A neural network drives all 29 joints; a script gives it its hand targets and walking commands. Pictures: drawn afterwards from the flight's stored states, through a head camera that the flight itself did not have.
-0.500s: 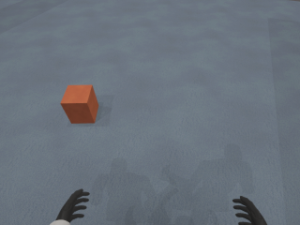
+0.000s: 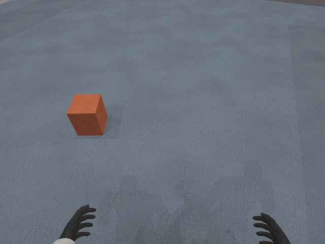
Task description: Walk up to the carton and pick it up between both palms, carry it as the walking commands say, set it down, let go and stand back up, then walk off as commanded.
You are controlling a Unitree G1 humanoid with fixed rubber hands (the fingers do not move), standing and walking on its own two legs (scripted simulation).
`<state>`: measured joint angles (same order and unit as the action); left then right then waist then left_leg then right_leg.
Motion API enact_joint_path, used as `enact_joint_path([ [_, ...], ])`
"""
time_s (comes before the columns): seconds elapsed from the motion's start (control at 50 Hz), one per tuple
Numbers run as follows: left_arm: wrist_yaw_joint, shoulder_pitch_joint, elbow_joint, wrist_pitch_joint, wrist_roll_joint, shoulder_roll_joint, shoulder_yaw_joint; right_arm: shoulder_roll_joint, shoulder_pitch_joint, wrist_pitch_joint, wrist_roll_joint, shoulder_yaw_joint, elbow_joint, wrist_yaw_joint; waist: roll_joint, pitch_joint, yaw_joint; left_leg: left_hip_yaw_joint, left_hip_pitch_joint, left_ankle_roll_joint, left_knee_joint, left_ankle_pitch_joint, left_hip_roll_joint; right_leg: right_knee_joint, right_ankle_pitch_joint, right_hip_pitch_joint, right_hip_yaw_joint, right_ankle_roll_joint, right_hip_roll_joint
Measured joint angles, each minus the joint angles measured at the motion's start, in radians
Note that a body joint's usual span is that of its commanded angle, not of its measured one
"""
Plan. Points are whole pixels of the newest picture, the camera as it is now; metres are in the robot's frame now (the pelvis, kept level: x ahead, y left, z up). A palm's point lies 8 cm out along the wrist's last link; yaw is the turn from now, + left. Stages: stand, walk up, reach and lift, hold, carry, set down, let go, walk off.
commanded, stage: stand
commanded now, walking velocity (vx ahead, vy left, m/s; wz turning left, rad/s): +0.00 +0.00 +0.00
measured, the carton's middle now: (89, 115) +1.10 +0.64 -0.63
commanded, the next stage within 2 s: walk up in 0.52 s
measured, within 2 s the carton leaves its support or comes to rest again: neither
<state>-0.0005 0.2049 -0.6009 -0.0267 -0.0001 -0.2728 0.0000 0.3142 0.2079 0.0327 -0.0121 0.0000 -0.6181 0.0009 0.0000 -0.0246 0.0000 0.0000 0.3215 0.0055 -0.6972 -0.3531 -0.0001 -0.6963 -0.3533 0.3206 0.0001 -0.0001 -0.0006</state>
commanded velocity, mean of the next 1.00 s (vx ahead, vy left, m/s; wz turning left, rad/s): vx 0.00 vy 0.00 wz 0.00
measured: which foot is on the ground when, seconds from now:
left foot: down 0.00-0.76, up 0.78-1.00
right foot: down 0.00-1.00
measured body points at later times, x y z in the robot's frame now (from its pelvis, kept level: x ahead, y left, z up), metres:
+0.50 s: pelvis -0.01 +0.00 +0.00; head -0.02 +0.00 +0.45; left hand +0.15 +0.25 -0.08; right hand +0.14 -0.27 -0.08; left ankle +0.01 +0.12 -0.72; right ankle +0.01 -0.12 -0.72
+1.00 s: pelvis +0.02 +0.05 -0.01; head +0.00 +0.07 +0.44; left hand +0.10 +0.38 -0.08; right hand +0.17 -0.26 -0.07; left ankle +0.11 +0.17 -0.70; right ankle +0.01 -0.12 -0.72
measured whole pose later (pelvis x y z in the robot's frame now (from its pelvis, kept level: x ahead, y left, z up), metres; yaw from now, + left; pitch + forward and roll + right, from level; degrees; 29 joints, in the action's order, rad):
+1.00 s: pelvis +0.02 +0.05 -0.01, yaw +7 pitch -3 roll -2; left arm 0.00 0.34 -0.60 -0.10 0.00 -0.46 0.00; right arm 0.47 0.31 0.01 -0.02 -0.06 -0.65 -0.14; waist 0.00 0.00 0.00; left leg 0.00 0.52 0.02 -0.86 -0.36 -0.04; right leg -0.70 -0.43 0.22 -0.09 -0.01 -0.09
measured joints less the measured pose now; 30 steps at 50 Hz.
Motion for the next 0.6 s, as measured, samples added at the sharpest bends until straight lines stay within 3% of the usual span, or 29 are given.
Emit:
enact_joint_path([
  [0.6, 0.000, 0.000, 0.000, -0.001, 0.000, -0.005, 0.000, 0.007, 0.017, 0.003, 0.000, 0.000, -0.034, 0.000, 0.000, 0.000, 0.000, 0.000, 0.000, 0.000, 0.000, 0.020, 0.000, 0.000, 0.020, 0.000, 0.000, 0.000, 0.000],
])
